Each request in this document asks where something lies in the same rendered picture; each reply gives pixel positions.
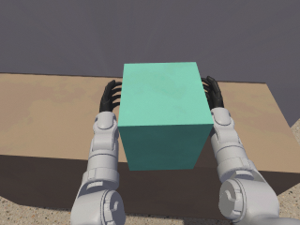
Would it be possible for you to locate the carton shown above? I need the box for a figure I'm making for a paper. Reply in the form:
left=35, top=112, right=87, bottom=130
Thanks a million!
left=117, top=62, right=214, bottom=171

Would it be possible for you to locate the pedestal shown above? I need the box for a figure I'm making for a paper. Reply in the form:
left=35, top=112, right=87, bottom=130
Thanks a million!
left=0, top=72, right=300, bottom=220

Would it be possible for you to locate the robot left forearm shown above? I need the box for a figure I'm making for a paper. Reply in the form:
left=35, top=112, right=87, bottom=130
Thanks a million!
left=70, top=112, right=120, bottom=225

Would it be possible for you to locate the left robot hand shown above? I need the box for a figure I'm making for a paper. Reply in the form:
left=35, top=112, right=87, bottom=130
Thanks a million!
left=99, top=80, right=122, bottom=113

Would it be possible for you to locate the robot right forearm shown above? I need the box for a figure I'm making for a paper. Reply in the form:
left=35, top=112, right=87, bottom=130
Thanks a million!
left=209, top=107, right=279, bottom=213

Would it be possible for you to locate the robot right upper arm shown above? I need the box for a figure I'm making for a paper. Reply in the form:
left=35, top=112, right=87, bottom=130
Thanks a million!
left=218, top=177, right=300, bottom=225

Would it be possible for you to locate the robot left upper arm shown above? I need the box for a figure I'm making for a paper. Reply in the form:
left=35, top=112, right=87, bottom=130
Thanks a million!
left=70, top=189, right=127, bottom=225

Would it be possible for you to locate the right robot hand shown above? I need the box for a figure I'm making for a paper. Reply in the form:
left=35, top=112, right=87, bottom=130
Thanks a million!
left=201, top=76, right=224, bottom=111

